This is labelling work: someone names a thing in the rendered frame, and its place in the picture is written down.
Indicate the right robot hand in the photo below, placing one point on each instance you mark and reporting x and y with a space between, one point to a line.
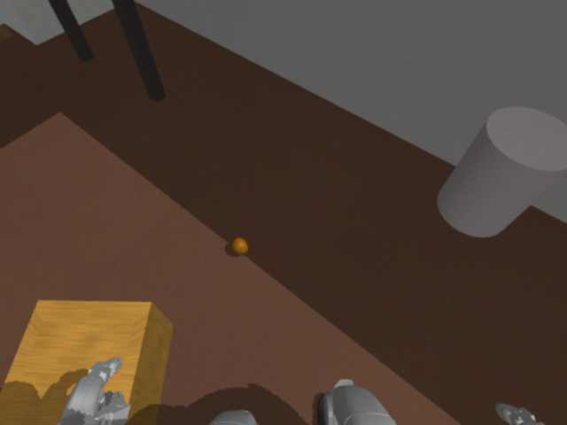
516 416

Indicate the left robot hand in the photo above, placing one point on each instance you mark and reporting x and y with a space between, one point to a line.
87 397

